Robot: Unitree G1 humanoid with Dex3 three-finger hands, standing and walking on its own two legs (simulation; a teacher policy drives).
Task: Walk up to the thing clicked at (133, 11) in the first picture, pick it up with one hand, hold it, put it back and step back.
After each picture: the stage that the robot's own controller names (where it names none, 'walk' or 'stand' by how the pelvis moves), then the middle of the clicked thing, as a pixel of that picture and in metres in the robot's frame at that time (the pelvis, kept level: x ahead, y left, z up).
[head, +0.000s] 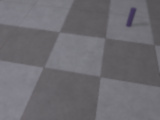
stand; (131, 17) +1.78 -0.62 -0.65
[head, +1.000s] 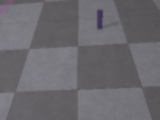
walk; (99, 19) +1.72 -0.09 -0.62
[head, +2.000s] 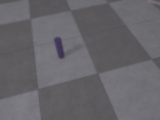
walk; (59, 48) +1.16 +0.28 -0.64
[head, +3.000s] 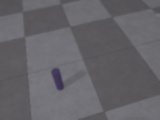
walk; (58, 79) +0.78 +0.25 -0.64
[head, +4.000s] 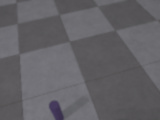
walk; (57, 112) +0.50 +0.23 -0.63
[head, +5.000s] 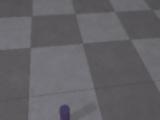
stand; (64, 116) +0.45 +0.10 -0.64
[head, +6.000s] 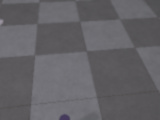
stand; out of the picture +0.42 +0.12 -0.65
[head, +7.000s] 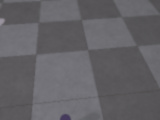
stand; out of the picture +0.41 +0.12 -0.66
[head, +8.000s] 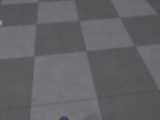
stand; out of the picture +0.40 +0.13 -0.66
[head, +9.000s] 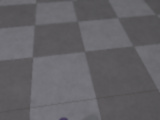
stand; out of the picture +0.39 +0.13 -0.66
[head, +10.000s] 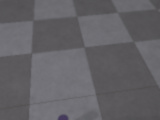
go down; out of the picture +0.39 +0.13 -0.66
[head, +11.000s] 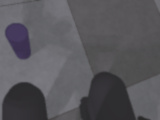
go down; (20, 44) +0.48 +0.16 -0.26
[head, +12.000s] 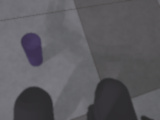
approach; (34, 52) +0.48 +0.14 -0.27
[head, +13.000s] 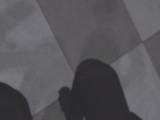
close in; out of the picture +0.48 +0.19 -0.18
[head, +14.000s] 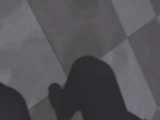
close; out of the picture +0.48 +0.20 -0.18
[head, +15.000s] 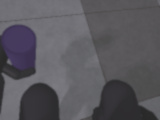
lift; (23, 57) +0.38 +0.19 -0.04
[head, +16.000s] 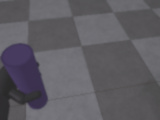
hold; (29, 82) +0.31 +0.16 +0.09
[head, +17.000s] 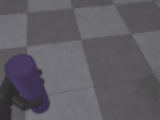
hold; (32, 89) +0.30 +0.17 +0.04
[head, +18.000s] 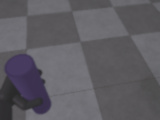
hold; (33, 89) +0.31 +0.16 +0.05
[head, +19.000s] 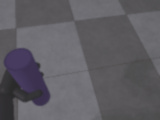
crouch; (32, 82) +0.34 +0.16 +0.00
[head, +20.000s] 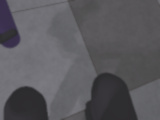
lower; (0, 21) +0.51 +0.17 -0.03
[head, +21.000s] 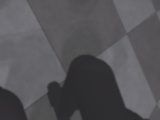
lower; out of the picture +0.48 +0.22 -0.18
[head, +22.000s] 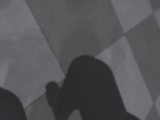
lower; out of the picture +0.47 +0.22 -0.18
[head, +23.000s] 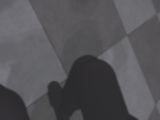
lower; out of the picture +0.47 +0.22 -0.18
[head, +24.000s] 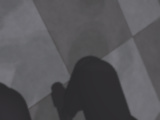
lower; out of the picture +0.47 +0.21 -0.18
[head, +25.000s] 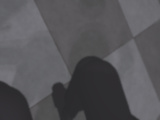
open; out of the picture +0.47 +0.20 -0.18
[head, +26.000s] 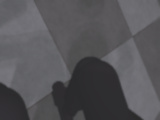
rise; out of the picture +0.46 +0.21 -0.18
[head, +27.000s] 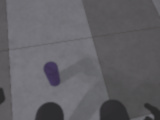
walk; (53, 75) +0.46 +0.14 -0.42
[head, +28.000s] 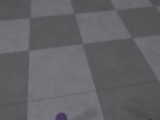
stand; out of the picture +0.40 +0.13 -0.59
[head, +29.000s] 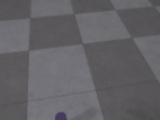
stand; out of the picture +0.40 +0.13 -0.60
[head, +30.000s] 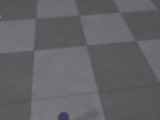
stand; out of the picture +0.40 +0.13 -0.62
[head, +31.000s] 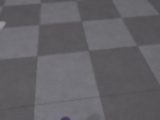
stand; out of the picture +0.40 +0.13 -0.66
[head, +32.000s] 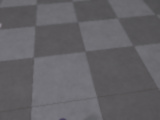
stand; out of the picture +0.40 +0.14 -0.66
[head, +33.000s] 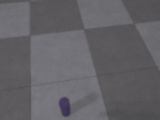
walk; (65, 107) +0.43 +0.11 -0.64
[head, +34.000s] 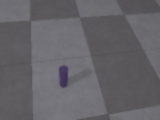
walk; (63, 77) +0.69 +0.11 -0.64
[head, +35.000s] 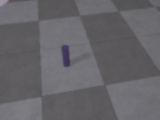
walk; (66, 56) +1.06 +0.20 -0.64
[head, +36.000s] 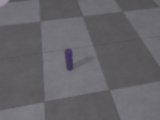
stand; (69, 60) +0.99 +0.13 -0.65
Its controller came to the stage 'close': yes
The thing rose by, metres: 0.68
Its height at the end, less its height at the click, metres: +0.00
